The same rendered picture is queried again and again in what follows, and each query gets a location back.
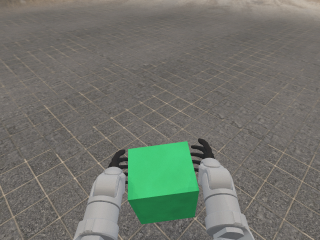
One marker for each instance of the carton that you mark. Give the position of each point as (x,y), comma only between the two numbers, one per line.
(162,184)

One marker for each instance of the right robot hand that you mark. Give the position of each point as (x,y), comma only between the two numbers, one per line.
(206,149)

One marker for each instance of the right robot forearm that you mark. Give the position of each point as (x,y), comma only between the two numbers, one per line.
(224,218)

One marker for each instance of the left robot forearm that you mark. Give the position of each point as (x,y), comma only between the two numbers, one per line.
(103,206)

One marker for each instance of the left robot hand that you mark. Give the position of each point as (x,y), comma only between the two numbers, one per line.
(116,160)

